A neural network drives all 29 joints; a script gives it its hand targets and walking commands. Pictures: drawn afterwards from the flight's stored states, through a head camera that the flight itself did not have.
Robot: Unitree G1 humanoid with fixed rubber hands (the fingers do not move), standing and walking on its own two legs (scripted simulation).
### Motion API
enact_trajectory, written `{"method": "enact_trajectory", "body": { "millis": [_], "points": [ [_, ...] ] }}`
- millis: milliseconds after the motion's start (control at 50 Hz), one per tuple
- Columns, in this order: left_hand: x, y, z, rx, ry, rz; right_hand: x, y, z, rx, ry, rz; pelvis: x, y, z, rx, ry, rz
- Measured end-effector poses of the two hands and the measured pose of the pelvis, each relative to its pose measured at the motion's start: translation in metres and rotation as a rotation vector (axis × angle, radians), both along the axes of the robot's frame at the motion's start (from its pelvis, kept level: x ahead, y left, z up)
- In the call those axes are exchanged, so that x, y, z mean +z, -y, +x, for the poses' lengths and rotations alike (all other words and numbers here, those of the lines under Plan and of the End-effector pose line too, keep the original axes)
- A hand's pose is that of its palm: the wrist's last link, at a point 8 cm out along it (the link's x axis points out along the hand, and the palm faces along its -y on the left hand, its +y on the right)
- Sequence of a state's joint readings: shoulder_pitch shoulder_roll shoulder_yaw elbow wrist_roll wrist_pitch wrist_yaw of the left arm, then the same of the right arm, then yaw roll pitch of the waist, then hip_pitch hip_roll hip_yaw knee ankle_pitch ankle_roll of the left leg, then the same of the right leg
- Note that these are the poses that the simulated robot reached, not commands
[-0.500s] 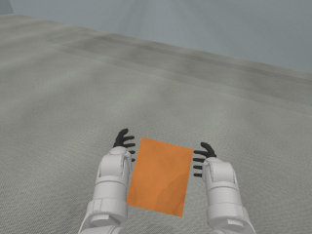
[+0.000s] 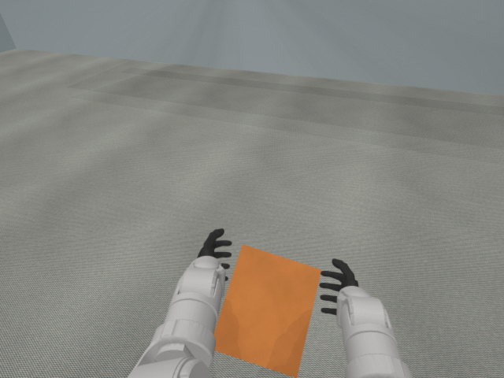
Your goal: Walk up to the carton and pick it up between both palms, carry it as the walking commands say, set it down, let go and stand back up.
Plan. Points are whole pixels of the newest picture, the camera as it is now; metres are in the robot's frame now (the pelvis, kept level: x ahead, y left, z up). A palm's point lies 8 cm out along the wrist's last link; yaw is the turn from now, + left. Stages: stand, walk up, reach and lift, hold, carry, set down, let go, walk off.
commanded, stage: set down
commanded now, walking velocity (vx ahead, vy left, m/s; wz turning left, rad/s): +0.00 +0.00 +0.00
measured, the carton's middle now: (263, 305) +0.34 -0.03 -0.10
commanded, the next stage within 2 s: none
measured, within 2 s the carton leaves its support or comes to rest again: neither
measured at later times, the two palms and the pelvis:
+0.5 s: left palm (217, 303) +0.33 +0.06 -0.06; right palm (340, 307) +0.31 -0.18 -0.08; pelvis -0.02 -0.04 -0.03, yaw +0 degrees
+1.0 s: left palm (215, 319) +0.36 +0.08 -0.17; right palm (322, 319) +0.34 -0.16 -0.17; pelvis -0.01 -0.03 -0.08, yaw +0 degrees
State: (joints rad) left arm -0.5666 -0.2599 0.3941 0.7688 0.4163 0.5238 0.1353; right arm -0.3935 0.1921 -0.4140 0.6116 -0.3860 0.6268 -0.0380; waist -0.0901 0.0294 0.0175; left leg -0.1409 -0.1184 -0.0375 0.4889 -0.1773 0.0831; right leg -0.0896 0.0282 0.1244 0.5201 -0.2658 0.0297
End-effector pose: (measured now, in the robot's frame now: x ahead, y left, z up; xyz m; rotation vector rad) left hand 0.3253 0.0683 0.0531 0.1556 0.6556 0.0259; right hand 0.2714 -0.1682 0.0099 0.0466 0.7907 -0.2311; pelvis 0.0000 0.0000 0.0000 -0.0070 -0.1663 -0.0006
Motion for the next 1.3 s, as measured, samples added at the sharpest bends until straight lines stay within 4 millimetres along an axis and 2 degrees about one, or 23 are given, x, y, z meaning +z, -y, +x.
{"method": "enact_trajectory", "body": {
  "millis": [120, 240, 400, 540, 700, 820, 960, 1160, 1300],
  "points": [
    [-0.029, 0.009, -0.003, 0.015, -0.005, -0.049, -0.005, 0.014, 0.002, 0.007, 0.030, -0.039, -0.003, 0.014, 0.000, -0.021, -0.044, 0.006],
    [-0.057, 0.008, -0.007, 0.070, -0.020, -0.107, -0.015, 0.014, 0.016, 0.039, 0.044, -0.071, -0.010, 0.030, -0.007, -0.017, -0.112, 0.006],
    [-0.088, 0.003, -0.002, 0.136, -0.039, -0.097, -0.056, 0.008, 0.032, 0.045, 0.029, -0.043, -0.022, 0.041, -0.017, 0.007, -0.230, 0.002],
    [-0.125, 0.008, 0.007, 0.145, -0.046, -0.094, -0.095, 0.011, 0.040, 0.002, 0.020, -0.032, -0.032, 0.046, -0.017, 0.003, -0.352, -0.001],
    [-0.163, 0.008, 0.018, 0.167, -0.004, -0.140, -0.122, 0.010, 0.057, 0.005, 0.063, -0.083, -0.046, 0.052, -0.012, -0.013, -0.499, 0.004],
    [-0.182, -0.001, 0.024, 0.179, 0.018, -0.137, -0.138, 0.001, 0.068, 0.010, 0.083, -0.088, -0.056, 0.048, -0.007, 0.000, -0.576, -0.009],
    [-0.209, -0.007, 0.030, 0.174, 0.011, -0.121, -0.166, -0.007, 0.068, -0.034, 0.074, -0.069, -0.072, 0.035, -0.005, 0.006, -0.644, -0.025],
    [-0.256, -0.010, 0.036, 0.173, 0.010, -0.127, -0.214, -0.011, 0.068, -0.065, 0.075, -0.072, -0.110, 0.016, -0.013, -0.008, -0.716, -0.038],
    [-0.278, -0.013, 0.043, 0.179, 0.024, -0.136, -0.235, -0.014, 0.075, -0.061, 0.090, -0.074, -0.138, 0.010, -0.022, -0.011, -0.718, -0.049]
  ]
}}
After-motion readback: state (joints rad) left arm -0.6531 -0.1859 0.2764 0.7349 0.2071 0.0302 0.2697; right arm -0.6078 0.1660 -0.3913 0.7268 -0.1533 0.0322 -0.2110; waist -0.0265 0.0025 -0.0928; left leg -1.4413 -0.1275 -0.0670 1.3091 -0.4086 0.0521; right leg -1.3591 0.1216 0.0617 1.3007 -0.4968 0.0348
